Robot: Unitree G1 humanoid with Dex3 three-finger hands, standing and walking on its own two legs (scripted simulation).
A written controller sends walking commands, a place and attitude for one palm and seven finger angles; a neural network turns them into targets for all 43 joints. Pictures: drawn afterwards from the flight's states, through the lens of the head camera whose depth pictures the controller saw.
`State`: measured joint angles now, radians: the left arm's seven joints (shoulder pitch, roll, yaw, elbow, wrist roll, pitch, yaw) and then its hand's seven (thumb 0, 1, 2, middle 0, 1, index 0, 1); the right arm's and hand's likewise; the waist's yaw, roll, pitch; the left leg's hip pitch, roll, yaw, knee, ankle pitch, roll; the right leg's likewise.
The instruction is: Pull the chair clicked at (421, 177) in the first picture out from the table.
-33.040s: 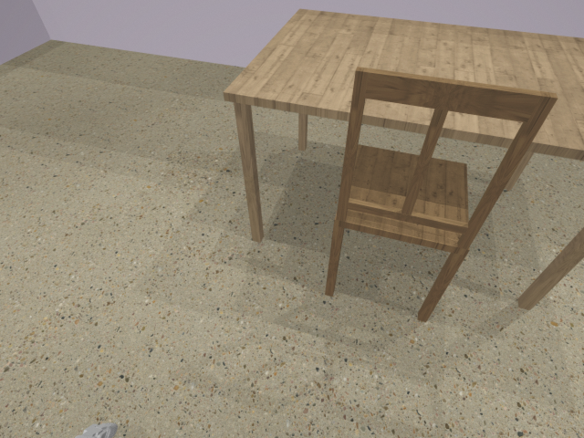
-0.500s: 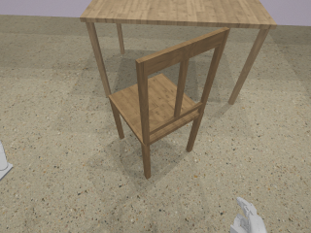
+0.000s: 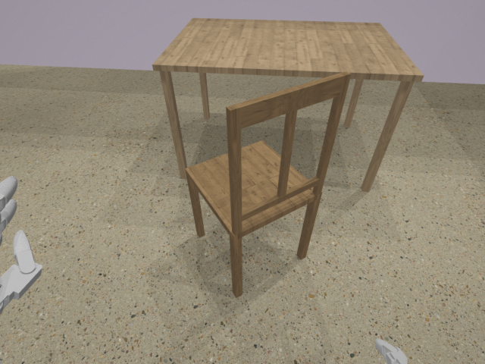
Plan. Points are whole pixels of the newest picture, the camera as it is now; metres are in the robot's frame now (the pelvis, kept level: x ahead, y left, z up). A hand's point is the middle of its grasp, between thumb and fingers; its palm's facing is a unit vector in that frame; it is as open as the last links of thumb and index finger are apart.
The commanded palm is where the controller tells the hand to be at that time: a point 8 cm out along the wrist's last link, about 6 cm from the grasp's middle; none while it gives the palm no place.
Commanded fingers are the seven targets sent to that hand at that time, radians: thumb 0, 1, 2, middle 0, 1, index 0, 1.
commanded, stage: stop stepping back and stand still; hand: left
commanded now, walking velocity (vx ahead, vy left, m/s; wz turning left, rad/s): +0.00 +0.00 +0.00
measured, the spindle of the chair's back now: (286, 157) +0.72 -0.09 -0.07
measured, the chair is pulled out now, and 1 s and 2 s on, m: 0.48 0.48 0.48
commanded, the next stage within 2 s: let the arm hang, fingers relaxed in 0.12 s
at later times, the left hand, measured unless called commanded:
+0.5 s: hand out of the picture +0.07 +0.17 -0.16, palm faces +0.12 -0.98 -0.16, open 7.2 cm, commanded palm none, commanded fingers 0.00 0.90 0.90 -0.20 -0.30 -0.20 -0.30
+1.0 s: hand out of the picture +0.02 +0.19 -0.16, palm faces +0.07 -0.97 -0.21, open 7.3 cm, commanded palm none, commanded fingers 0.00 0.90 0.90 -0.20 -0.30 -0.20 -0.30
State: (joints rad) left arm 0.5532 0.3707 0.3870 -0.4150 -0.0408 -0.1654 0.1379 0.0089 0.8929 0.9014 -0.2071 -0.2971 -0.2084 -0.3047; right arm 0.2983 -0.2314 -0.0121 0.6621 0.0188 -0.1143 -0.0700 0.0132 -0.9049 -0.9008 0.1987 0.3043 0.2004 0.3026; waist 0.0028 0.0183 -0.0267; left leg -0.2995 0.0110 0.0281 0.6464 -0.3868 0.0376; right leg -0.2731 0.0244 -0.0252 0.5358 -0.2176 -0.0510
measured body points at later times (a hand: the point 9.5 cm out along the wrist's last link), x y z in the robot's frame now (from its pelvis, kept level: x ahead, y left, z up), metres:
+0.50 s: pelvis +0.00 +0.01 +0.00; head +0.00 +0.01 +0.45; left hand +0.07 +0.23 -0.15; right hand +0.06 -0.24 -0.15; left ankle +0.01 +0.13 -0.73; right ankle +0.05 -0.09 -0.73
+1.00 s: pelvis +0.02 +0.02 +0.01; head +0.04 +0.01 +0.46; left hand +0.02 +0.25 -0.14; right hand +0.00 -0.17 -0.16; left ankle +0.01 +0.13 -0.73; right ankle +0.05 -0.09 -0.73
